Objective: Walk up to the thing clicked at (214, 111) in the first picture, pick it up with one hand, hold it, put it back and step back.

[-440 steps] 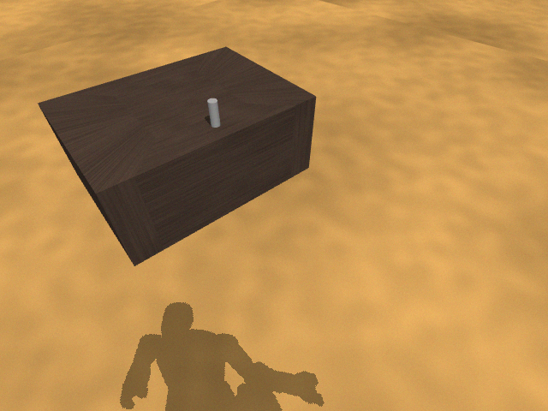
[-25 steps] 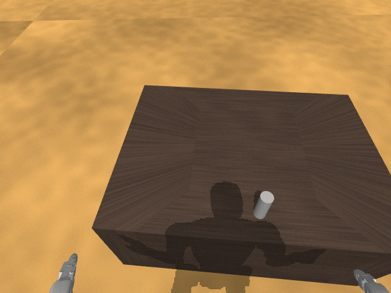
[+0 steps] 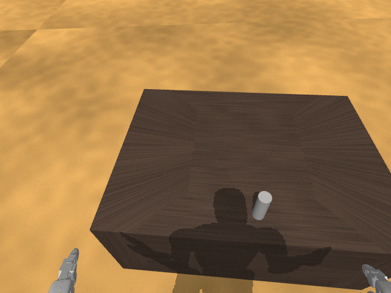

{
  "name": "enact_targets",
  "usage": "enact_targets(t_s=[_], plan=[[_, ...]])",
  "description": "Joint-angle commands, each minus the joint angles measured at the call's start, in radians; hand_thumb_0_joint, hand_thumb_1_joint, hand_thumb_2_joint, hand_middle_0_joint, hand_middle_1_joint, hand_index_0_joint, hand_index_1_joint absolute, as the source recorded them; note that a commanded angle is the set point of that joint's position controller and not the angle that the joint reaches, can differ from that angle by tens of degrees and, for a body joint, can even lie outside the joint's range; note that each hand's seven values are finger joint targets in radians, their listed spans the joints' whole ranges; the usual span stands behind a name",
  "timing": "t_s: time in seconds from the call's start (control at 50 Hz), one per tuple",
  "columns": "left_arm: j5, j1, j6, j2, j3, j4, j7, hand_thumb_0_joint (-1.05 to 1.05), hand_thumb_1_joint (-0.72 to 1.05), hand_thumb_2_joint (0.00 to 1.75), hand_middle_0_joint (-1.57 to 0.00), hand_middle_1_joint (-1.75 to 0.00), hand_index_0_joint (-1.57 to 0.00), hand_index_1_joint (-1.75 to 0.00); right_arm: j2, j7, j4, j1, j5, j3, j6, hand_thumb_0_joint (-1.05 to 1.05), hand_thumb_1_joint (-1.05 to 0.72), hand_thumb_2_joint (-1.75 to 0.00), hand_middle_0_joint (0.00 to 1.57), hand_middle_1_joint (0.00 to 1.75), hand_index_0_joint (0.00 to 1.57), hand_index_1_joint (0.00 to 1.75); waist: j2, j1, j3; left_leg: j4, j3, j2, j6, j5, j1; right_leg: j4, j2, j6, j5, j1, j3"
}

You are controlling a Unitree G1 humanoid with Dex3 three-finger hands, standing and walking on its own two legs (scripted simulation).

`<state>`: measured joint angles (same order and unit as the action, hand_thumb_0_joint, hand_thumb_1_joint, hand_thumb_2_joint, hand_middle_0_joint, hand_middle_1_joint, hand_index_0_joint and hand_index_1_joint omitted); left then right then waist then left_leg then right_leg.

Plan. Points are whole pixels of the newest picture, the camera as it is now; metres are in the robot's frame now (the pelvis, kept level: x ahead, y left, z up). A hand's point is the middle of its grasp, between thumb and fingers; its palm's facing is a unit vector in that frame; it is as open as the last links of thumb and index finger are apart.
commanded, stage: go down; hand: right
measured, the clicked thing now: (261, 206) +0.44 -0.19 -0.23
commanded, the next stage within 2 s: approach in 1.68 s
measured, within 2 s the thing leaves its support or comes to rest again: neither
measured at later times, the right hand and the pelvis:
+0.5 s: hand (369, 237) +0.26 -0.32 +0.00, palm faces +0.18 +0.96 -0.20, open 17.4 cm; pelvis -0.02 +0.00 +0.00, yaw +0 degrees
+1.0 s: hand (376, 201) +0.32 -0.35 +0.03, palm faces +0.18 +0.98 -0.11, open 17.5 cm; pelvis -0.02 +0.00 +0.00, yaw +1 degrees
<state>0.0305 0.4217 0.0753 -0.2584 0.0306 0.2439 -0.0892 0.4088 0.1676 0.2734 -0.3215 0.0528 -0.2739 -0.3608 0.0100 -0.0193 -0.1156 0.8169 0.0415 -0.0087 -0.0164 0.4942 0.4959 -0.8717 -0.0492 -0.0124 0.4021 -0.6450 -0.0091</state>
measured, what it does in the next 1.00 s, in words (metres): stands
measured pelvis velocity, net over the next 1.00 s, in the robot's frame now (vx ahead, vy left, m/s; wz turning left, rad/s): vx -0.02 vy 0.00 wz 0.02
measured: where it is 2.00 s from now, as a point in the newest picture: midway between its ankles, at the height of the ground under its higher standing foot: outside the picture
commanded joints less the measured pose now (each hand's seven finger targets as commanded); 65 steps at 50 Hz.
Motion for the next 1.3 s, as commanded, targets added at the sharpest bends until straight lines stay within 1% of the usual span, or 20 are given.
enact_targets(t_s=[0.0,0.08,0.12,0.2,0.22,0.24,0.36,0.4,0.48,0.54,0.58,0.76,0.88,0.94,0.96,1.08,1.1,1.16,1.24,1.28], plan=[[-0.001,-0.002,0.05,-0.151,0.089,-0.169,-0.02,0.0,-0.55,0.06,-0.06,-0.06,-0.06,-0.06,0.21,-0.006,-0.179,0.004,0.002,-0.099,0.028,0.0,0.55,-0.04,0.03,0.06,0.04,0.06,0.075,0.013,-0.112,-0.09,0.019,0.026,0.021,-0.28,0.062,0.11,0.02,0.017,-0.287,0.199,-0.004],[-0.003,-0.01,0.053,-0.143,0.077,-0.161,-0.025,0.0,-0.55,0.06,-0.06,-0.06,-0.06,-0.06,0.246,-0.009,-0.219,0.058,0.008,-0.122,0.036,0.0,0.53,-0.05,0.03,0.05,0.04,0.05,0.064,0.008,-0.097,-0.096,0.011,0.021,0.017,-0.249,0.075,0.1,0.023,0.021,-0.227,0.176,-0.002],[-0.003,-0.016,0.066,-0.172,0.117,-0.181,-0.039,0.0,-0.55,0.06,-0.06,-0.06,-0.06,-0.06,0.281,-0.015,-0.251,0.129,0.008,-0.149,0.048,0.0,0.56,-0.05,0.03,0.06,0.03,0.06,0.085,-0.013,-0.124,-0.092,0.004,0.017,0.017,-0.235,0.076,0.1,0.022,0.022,-0.2,0.191,-0.006],[-0.008,-0.02,0.089,-0.147,0.086,-0.109,-0.055,0.0,-0.54,0.05,-0.06,-0.06,-0.06,-0.06,0.313,-0.007,-0.245,0.273,0.024,-0.173,0.096,0.0,0.55,-0.03,0.04,0.05,0.04,0.05,0.123,-0.017,-0.103,-0.089,0.002,0.015,0.021,-0.177,0.099,0.12,0.018,0.019,-0.139,0.188,-0.019],[-0.009,-0.031,0.095,-0.133,0.071,-0.072,-0.057,0.0,-0.54,0.05,-0.06,-0.06,-0.05,-0.06,0.312,0.001,-0.215,0.303,0.036,-0.179,0.107,0.0,0.54,-0.03,0.04,0.05,0.04,0.05,0.134,-0.011,-0.1,-0.083,0.002,0.014,0.022,-0.177,0.106,0.117,0.016,0.019,-0.141,0.185,-0.022],[-0.009,-0.03,0.102,-0.176,0.114,-0.056,-0.063,0.0,-0.54,0.05,-0.06,-0.06,-0.06,-0.06,0.328,0.011,-0.172,0.325,0.043,-0.195,0.115,0.0,0.54,-0.03,0.04,0.05,0.04,0.05,0.121,-0.029,-0.099,-0.086,0.001,0.015,0.021,-0.171,0.119,0.118,0.016,0.019,-0.131,0.192,-0.023],[-0.008,-0.037,0.126,-0.172,0.072,-0.071,-0.076,0.0,-0.54,0.05,-0.05,-0.06,-0.05,-0.06,0.388,0.091,0.047,0.505,0.059,-0.218,0.155,0.0,0.52,-0.04,0.04,0.05,0.04,0.05,0.075,-0.032,-0.177,-0.107,0.001,0.015,0.016,-0.227,0.067,0.113,0.017,0.022,-0.182,0.23,-0.02],[-0.007,-0.054,0.125,-0.18,0.074,-0.054,-0.074,0.0,-0.54,0.05,-0.05,-0.05,-0.05,-0.05,0.444,0.119,0.111,0.509,0.063,-0.252,0.162,0.0,0.5,-0.03,0.05,0.05,0.05,0.05,0.088,-0.002,-0.173,-0.116,-0.006,0.011,0.017,-0.261,0.049,0.109,0.022,0.023,-0.222,0.223,-0.012],[-0.008,-0.091,0.132,-0.144,0.025,-0.007,-0.053,0.0,-0.54,0.05,-0.05,-0.05,-0.05,-0.05,0.442,0.169,0.234,0.555,0.073,-0.247,0.19,0.0,0.56,-0.04,0.04,0.05,0.04,0.05,0.106,0.02,-0.102,-0.111,0.006,0.023,0.03,-0.22,0.077,0.143,0.016,0.019,-0.204,0.185,-0.014],[-0.013,-0.137,0.139,-0.155,0.021,-0.028,-0.045,0.0,-0.54,0.05,-0.05,-0.05,-0.05,-0.06,0.531,0.187,0.262,0.64,0.073,-0.304,0.251,0.0,0.56,-0.03,0.04,0.05,0.04,0.05,0.085,0.02,-0.156,-0.119,-0.004,0.022,0.028,-0.253,0.042,0.134,0.019,0.025,-0.225,0.19,-0.008],[-0.014,-0.12,0.14,-0.191,0.054,-0.044,-0.049,0.0,-0.54,0.05,-0.05,-0.05,-0.05,-0.05,0.565,0.2,0.26,0.699,0.081,-0.324,0.294,0.0,0.59,-0.04,0.04,0.05,0.04,0.05,0.071,-0.004,-0.214,-0.115,-0.01,0.024,0.026,-0.292,0.023,0.126,0.018,0.031,-0.259,0.224,-0.008],[-0.028,-0.09,0.145,-0.179,0.043,0.067,-0.057,0.0,-0.54,0.05,-0.05,-0.05,-0.05,-0.05,0.628,0.262,0.396,0.884,0.087,-0.333,0.441,0.0,0.57,-0.04,0.04,0.05,0.04,0.05,0.148,-0.03,-0.243,-0.111,-0.019,0.025,0.033,-0.28,0.093,0.129,0.014,0.035,-0.252,0.265,-0.008],[-0.031,-0.099,0.137,-0.167,0.015,0.071,-0.055,0.0,-0.54,0.05,-0.05,-0.05,-0.05,-0.05,0.659,0.296,0.498,0.899,0.099,-0.349,0.483,0.0,0.55,-0.04,0.05,0.05,0.05,0.05,0.135,-0.028,-0.297,-0.103,-0.011,0.032,0.027,-0.366,0.079,0.105,0.012,0.036,-0.37,0.302,-0.014],[-0.034,-0.109,0.133,-0.217,0.056,0.062,-0.057,0.0,-0.55,0.06,-0.05,-0.05,-0.05,-0.06,0.695,0.304,0.525,0.905,0.098,-0.365,0.494,0.0,0.54,-0.05,0.04,0.05,0.04,0.05,0.126,-0.035,-0.321,-0.102,-0.01,0.034,0.023,-0.404,0.077,0.092,0.011,0.04,-0.426,0.314,-0.016],[-0.035,-0.114,0.13,-0.192,0.029,0.054,-0.052,0.0,-0.54,0.05,-0.05,-0.06,-0.06,-0.06,0.707,0.306,0.523,0.924,0.093,-0.368,0.501,0.0,0.53,-0.05,0.05,0.05,0.04,0.05,0.13,-0.025,-0.317,-0.103,-0.014,0.031,0.021,-0.426,0.059,0.086,0.014,0.04,-0.436,0.3,-0.013],[-0.028,-0.091,0.122,-0.19,0.031,0.05,-0.044,0.0,-0.54,0.05,-0.05,-0.06,-0.06,-0.06,0.718,0.323,0.581,0.962,0.099,-0.366,0.527,0.0,0.57,-0.04,0.04,0.05,0.04,0.05,0.129,-0.045,-0.274,-0.119,-0.018,0.034,0.025,-0.358,0.094,0.1,0.014,0.043,-0.344,0.276,-0.013],[-0.028,-0.095,0.123,-0.165,0.008,0.062,-0.038,0.0,-0.54,0.05,-0.05,-0.06,-0.06,-0.06,0.712,0.325,0.59,0.95,0.101,-0.364,0.53,0.0,0.57,-0.04,0.04,0.05,0.05,0.05,0.138,-0.035,-0.237,-0.118,-0.017,0.033,0.026,-0.346,0.093,0.107,0.017,0.043,-0.323,0.246,-0.012],[-0.029,-0.118,0.124,-0.197,0.042,0.046,-0.037,0.0,-0.54,0.05,-0.05,-0.06,-0.06,-0.05,0.738,0.328,0.58,0.972,0.1,-0.377,0.542,0.0,0.58,-0.05,0.04,0.05,0.04,0.05,0.129,-0.043,-0.305,-0.108,-0.029,0.028,0.021,-0.377,0.084,0.087,0.017,0.047,-0.34,0.265,-0.012],[-0.025,-0.117,0.12,-0.145,-0.008,0.055,-0.027,0.0,-0.54,0.06,-0.05,-0.06,-0.05,-0.06,0.74,0.333,0.572,1.009,0.104,-0.372,0.553,0.0,0.59,-0.04,0.04,0.05,0.04,0.05,0.175,-0.037,-0.277,-0.107,-0.021,0.032,0.026,-0.357,0.104,0.091,0.018,0.043,-0.334,0.253,-0.014],[-0.027,-0.116,0.121,-0.181,0.022,0.025,-0.029,0.0,-0.54,0.06,-0.05,-0.06,-0.05,-0.06,0.741,0.334,0.58,1.017,0.101,-0.371,0.553,0.0,0.58,-0.04,0.04,0.05,0.04,0.05,0.161,-0.054,-0.333,-0.106,-0.017,0.034,0.025,-0.369,0.1,0.088,0.011,0.042,-0.355,0.289,-0.02]])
